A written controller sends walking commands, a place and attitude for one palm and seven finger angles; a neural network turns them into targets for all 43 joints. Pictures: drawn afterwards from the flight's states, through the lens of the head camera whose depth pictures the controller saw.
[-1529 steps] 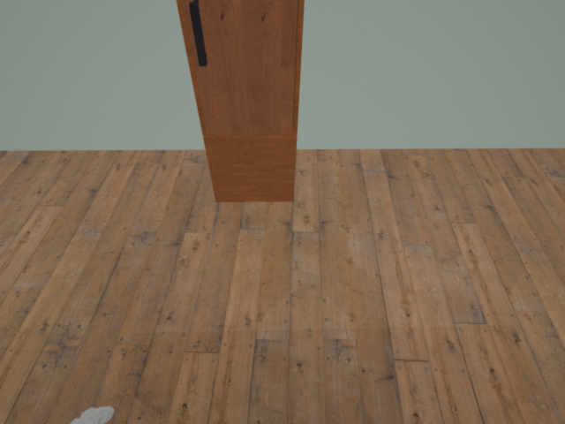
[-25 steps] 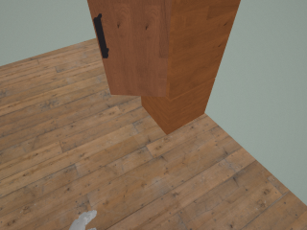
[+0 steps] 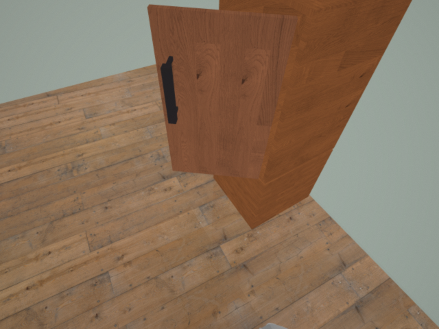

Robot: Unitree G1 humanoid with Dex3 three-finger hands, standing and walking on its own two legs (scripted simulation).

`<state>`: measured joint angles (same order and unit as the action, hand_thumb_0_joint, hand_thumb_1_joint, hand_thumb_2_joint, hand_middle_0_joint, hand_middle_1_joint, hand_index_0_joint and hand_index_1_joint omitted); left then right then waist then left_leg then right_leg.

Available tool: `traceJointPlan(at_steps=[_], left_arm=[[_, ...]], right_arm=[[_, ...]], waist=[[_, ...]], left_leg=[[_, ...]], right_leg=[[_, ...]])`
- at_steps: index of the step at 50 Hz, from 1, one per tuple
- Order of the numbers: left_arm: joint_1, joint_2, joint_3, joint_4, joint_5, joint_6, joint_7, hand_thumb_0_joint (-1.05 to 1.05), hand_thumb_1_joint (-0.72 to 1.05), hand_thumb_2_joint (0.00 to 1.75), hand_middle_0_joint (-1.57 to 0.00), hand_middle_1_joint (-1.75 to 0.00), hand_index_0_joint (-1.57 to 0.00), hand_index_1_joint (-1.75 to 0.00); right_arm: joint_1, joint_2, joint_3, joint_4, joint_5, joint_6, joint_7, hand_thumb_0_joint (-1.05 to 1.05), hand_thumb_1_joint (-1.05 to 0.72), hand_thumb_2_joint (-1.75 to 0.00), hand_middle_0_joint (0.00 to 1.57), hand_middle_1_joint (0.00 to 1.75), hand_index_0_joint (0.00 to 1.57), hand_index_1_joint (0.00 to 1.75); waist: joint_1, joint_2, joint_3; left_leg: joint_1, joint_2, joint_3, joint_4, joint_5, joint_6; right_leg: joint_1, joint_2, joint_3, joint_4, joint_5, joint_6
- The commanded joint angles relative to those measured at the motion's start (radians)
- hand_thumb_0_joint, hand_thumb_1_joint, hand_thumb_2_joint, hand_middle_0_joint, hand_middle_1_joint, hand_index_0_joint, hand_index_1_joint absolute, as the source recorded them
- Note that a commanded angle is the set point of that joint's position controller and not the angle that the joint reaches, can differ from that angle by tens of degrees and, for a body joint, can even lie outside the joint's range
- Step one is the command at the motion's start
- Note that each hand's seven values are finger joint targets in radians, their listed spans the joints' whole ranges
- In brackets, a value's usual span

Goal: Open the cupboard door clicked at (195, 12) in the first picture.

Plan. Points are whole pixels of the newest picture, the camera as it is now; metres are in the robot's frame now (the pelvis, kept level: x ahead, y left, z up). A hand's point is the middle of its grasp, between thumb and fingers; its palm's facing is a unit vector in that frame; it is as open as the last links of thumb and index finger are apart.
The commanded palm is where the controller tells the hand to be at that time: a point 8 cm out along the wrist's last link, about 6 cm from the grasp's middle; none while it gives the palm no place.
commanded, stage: come to a stop and stand still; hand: left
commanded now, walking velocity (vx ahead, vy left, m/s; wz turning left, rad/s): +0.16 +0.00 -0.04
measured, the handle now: (171, 91) +0.68 +0.19 +0.04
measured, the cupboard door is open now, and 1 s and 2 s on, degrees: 53 53 53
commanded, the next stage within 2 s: look again from close up in 1.22 s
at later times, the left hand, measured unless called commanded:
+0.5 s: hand (143, 316) +0.17 +0.18 -0.18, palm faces +0.03 -0.98 -0.20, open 7.3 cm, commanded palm none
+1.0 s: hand out of the picture +0.11 +0.18 -0.17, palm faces -0.01 -0.97 -0.23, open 7.4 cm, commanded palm none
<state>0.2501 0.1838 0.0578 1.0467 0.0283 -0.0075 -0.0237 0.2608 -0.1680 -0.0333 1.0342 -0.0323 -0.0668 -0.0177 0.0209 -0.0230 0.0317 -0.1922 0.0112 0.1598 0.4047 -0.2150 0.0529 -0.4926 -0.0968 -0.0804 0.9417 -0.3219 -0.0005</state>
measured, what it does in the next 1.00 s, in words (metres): steps on the spot: right foot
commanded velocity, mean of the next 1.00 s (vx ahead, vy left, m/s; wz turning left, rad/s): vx -0.10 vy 0.01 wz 0.00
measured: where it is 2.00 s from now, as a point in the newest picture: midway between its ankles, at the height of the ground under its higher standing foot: outside the picture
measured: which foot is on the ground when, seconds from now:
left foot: down 0.00-1.00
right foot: up 0.00-0.14, down 0.16-1.00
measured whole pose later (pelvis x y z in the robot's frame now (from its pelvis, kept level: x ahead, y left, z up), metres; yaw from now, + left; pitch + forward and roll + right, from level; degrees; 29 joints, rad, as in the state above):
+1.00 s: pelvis +0.05 -0.01 -0.01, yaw -1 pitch -2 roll +0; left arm 0.27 0.19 -0.01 0.95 0.02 0.01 0.02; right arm 0.20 -0.19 0.00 0.94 -0.02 0.01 0.00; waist 0.00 0.01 0.02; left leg -0.24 0.00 0.07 0.53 -0.27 0.03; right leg -0.25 0.00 -0.01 0.54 -0.26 -0.01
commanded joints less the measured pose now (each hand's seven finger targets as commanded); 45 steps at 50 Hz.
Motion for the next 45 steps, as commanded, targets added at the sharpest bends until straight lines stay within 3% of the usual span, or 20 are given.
traceJointPlan(at_steps=[1, 4, 6, 8, 9, 11, 13, 16, 20, 22, 24, 28, 31, 32, 33, 34, 35, 37, 39, 45], left_arm=[[-0.036, 0.024, -0.006, -0.068, -0.004, -0.015, 0.005, 0.0, 0.9, 0.9, -0.2, -0.3, -0.2, -0.3], [-0.035, 0.029, -0.003, -0.068, -0.002, -0.016, 0.007, 0.0, 0.9, 0.9, -0.2, -0.3, -0.2, -0.3], [0.022, 0.063, 0.001, -0.04, -0.002, -0.025, 0.016, 0.0, 0.9, 0.9, -0.2, -0.3, -0.2, -0.3], [0.112, 0.161, 0.008, -0.001, -0.011, -0.039, 0.034, 0.0, 0.9, 0.9, -0.2, -0.3, -0.2, -0.3], [0.102, 0.18, 0.0, -0.002, -0.017, -0.035, 0.039, 0.0, 0.9, 0.9, -0.2, -0.3, -0.2, -0.3], [0.013, 0.145, -0.004, -0.008, -0.02, -0.034, 0.061, 0.0, 0.9, 0.9, -0.2, -0.3, -0.2, -0.3], [-0.011, 0.148, 0.004, -0.014, -0.02, -0.021, 0.072, 0.0, 0.9, 0.9, -0.2, -0.3, -0.2, -0.3], [-0.038, 0.152, 0.014, -0.022, -0.028, 0.0, 0.074, 0.0, 0.9, 0.9, -0.2, -0.3, -0.2, -0.3], [-0.101, 0.089, 0.005, -0.084, -0.021, 0.035, 0.062, 0.0, 0.9, 0.9, -0.2, -0.3, -0.2, -0.3], [-0.112, 0.074, 0.009, -0.097, -0.021, 0.049, 0.059, 0.0, 0.9, 0.9, -0.2, -0.3, -0.2, -0.3], [-0.097, 0.064, 0.011, -0.097, -0.021, 0.045, 0.055, 0.0, 0.9, 0.9, -0.2, -0.3, -0.2, -0.3], [-0.009, 0.082, 0.011, -0.084, -0.018, 0.028, 0.049, 0.0, 0.9, 0.9, -0.2, -0.3, -0.2, -0.3], [-0.015, 0.171, 0.01, -0.077, -0.01, 0.008, 0.058, 0.0, 0.9, 0.9, -0.2, -0.3, -0.2, -0.3], [-0.021, 0.167, 0.006, -0.069, -0.01, 0.003, 0.06, 0.0, 0.9, 0.9, -0.2, -0.3, -0.2, -0.3], [0.011, 0.155, 0.007, -0.102, 0.009, -0.016, 0.11, 0.0, 0.9, 0.9, -0.2, -0.3, -0.2, -0.3], [0.055, 0.216, 0.013, -0.142, -0.003, -0.025, 0.109, 0.0, 0.9, 0.9, -0.2, -0.3, -0.2, -0.3], [0.061, 0.201, 0.008, -0.149, -0.01, -0.029, 0.106, 0.0, 0.9, 0.9, -0.2, -0.3, -0.2, -0.3], [0.023, 0.169, -0.007, -0.165, -0.018, -0.026, 0.095, 0.0, 0.9, 0.9, -0.2, -0.3, -0.2, -0.3], [0.023, 0.141, -0.017, -0.176, -0.013, -0.01, 0.092, 0.0, 0.9, 0.9, -0.2, -0.3, -0.2, -0.3], [0.006, 0.15, -0.041, -0.161, -0.014, -0.006, 0.066, 0.0, 0.9, 0.9, -0.2, -0.3, -0.2, -0.3]], right_arm=[[0.091, -0.129, -0.021, 0.002, 0.002, 0.0, -0.003, 0.0, -0.9, -0.9, 0.2, 0.3, 0.2, 0.3], [0.091, -0.129, -0.021, 0.017, 0.001, 0.01, -0.005, 0.0, -0.9, -0.9, 0.2, 0.3, 0.2, 0.3], [0.086, -0.096, -0.011, 0.027, 0.011, 0.016, -0.006, 0.0, -0.9, -0.9, 0.2, 0.3, 0.2, 0.3], [0.123, -0.052, 0.002, 0.02, 0.024, 0.022, -0.007, 0.0, -0.9, -0.9, 0.2, 0.3, 0.2, 0.3], [0.135, -0.042, 0.005, 0.03, 0.028, 0.035, -0.011, 0.0, -0.9, -0.9, 0.2, 0.3, 0.2, 0.3], [0.142, -0.042, -0.001, 0.051, 0.033, 0.064, -0.022, 0.0, -0.9, -0.9, 0.2, 0.3, 0.2, 0.3], [0.143, -0.047, -0.004, 0.066, 0.039, 0.075, -0.024, 0.0, -0.9, -0.9, 0.2, 0.3, 0.2, 0.3], [0.139, -0.055, -0.013, 0.069, 0.03, 0.085, -0.025, 0.0, -0.9, -0.9, 0.2, 0.3, 0.2, 0.3], [0.089, -0.135, -0.033, 0.008, 0.011, 0.091, -0.029, 0.0, -0.9, -0.9, 0.2, 0.3, 0.2, 0.3], [0.073, -0.143, -0.035, -0.009, 0.002, 0.085, -0.039, 0.0, -0.9, -0.9, 0.2, 0.3, 0.2, 0.3], [0.041, -0.158, -0.038, -0.025, -0.003, 0.082, -0.039, 0.0, -0.9, -0.9, 0.2, 0.3, 0.2, 0.3], [0.006, -0.181, -0.052, -0.039, 0.012, 0.082, -0.033, 0.0, -0.9, -0.9, 0.2, 0.3, 0.2, 0.3], [0.017, -0.086, -0.039, -0.056, 0.03, 0.098, -0.016, 0.0, -0.9, -0.9, 0.2, 0.3, 0.2, 0.3], [-0.012, -0.07, -0.034, -0.053, 0.027, 0.108, -0.016, 0.0, -0.9, -0.9, 0.2, 0.3, 0.2, 0.3], [-0.078, -0.126, -0.044, -0.139, 0.027, 0.067, -0.012, 0.0, -0.9, -0.9, 0.2, 0.3, 0.2, 0.3], [-0.066, -0.085, -0.035, -0.154, 0.032, 0.061, 0.0, 0.0, -0.9, -0.9, 0.2, 0.3, 0.2, 0.3], [-0.05, -0.096, -0.033, -0.165, 0.038, 0.064, 0.0, 0.0, -0.9, -0.9, 0.2, 0.3, 0.2, 0.3], [-0.007, -0.095, -0.024, -0.15, 0.026, 0.062, 0.004, 0.0, -0.9, -0.9, 0.2, 0.3, 0.2, 0.3], [-0.033, -0.127, -0.019, -0.163, 0.019, 0.061, 0.001, 0.0, -0.9, -0.9, 0.2, 0.3, 0.2, 0.3], [-0.063, -0.142, -0.003, -0.159, 0.014, 0.064, 0.007, 0.0, -0.9, -0.9, 0.2, 0.3, 0.2, 0.3]], waist=[[-0.028, 0.106, 0.027], [-0.015, 0.12, 0.02], [0.014, 0.023, 0.013], [0.015, -0.134, -0.043], [0.003, -0.101, -0.063], [-0.023, -0.278, -0.091], [-0.023, -0.155, -0.132], [-0.028, -0.032, -0.143], [-0.031, 0.21, -0.016], [-0.039, 0.197, 0.009], [-0.03, 0.176, -0.02], [-0.01, 0.14, -0.102], [-0.039, -0.13, -0.061], [-0.033, -0.164, -0.057], [-0.037, -0.059, -0.081], [-0.012, -0.165, -0.173], [-0.024, -0.182, -0.213], [-0.055, -0.027, -0.177], [-0.033, 0.085, -0.083], [-0.036, 0.008, 0.058]], left_leg=[[-0.015, 0.268, -0.174, -0.209, 0.111, 0.112], [-0.012, 0.246, -0.152, -0.14, 0.107, 0.09], [-0.09, 0.175, -0.109, -0.005, 0.12, 0.027], [-0.224, 0.028, -0.02, 0.161, -0.117, -0.076], [-0.138, 0.015, -0.048, 0.225, -0.287, -0.091], [-0.109, 0.046, -0.104, 0.272, -0.309, -0.091], [-0.132, 0.04, -0.099, 0.212, -0.248, -0.099], [-0.023, 0.064, -0.091, 0.059, 0.156, -0.093], [0.0, 0.272, -0.25, -0.033, 0.69, 0.054], [0.017, 0.321, -0.29, -0.039, 0.749, 0.136], [0.096, 0.302, -0.266, 0.012, 0.823, 0.142], [0.13, 0.231, -0.202, 0.1, 0.682, 0.058], [-0.054, 0.017, -0.082, 0.244, -0.155, -0.075], [-0.064, 0.006, -0.109, 0.304, -0.285, -0.077], [-0.205, 0.006, -0.076, 0.227, -0.257, -0.086], [-0.211, 0.013, -0.098, 0.214, -0.165, -0.042], [-0.157, 0.007, -0.108, 0.19, -0.125, -0.03], [0.012, 0.037, -0.126, 0.077, 0.134, -0.012], [0.033, 0.126, -0.191, 0.1, 0.346, 0.012], [-0.063, 0.076, -0.198, 0.003, -0.115, -0.007]], right_leg=[[0.074, 0.003, -0.006, -0.19, 0.037, 0.0], [0.179, 0.036, -0.031, -0.311, 0.07, -0.003], [0.362, 0.038, 0.004, -0.465, 0.186, -0.015], [0.524, -0.232, 0.277, -0.53, 0.628, -0.137], [0.451, -0.295, 0.285, -0.56, 0.769, -0.191], [0.429, -0.239, 0.219, -0.527, 1.037, -0.2], [0.511, -0.23, 0.179, -0.452, 1.168, -0.19], [0.438, -0.168, 0.125, -0.39, 0.947, -0.124], [0.193, 0.046, 0.005, -0.207, 0.048, -0.009], [0.111, 0.073, 0.067, -0.062, -0.229, -0.013], [0.096, 0.078, 0.074, -0.1, -0.209, -0.017], [0.271, 0.074, 0.046, -0.431, 0.13, -0.014], [0.323, -0.207, 0.301, -0.575, 0.665, -0.151], [0.312, -0.206, 0.32, -0.597, 0.709, -0.184], [0.494, -0.142, 0.368, -0.405, 1.247, -0.131], [0.571, -0.144, 0.285, -0.335, 1.275, -0.117], [0.56, -0.127, 0.275, -0.322, 1.198, -0.112], [0.399, -0.064, 0.191, -0.314, 0.874, -0.067], [0.261, 0.005, 0.144, -0.381, 0.404, -0.04], [0.16, 0.007, 0.214, -0.558, -0.038, -0.048]])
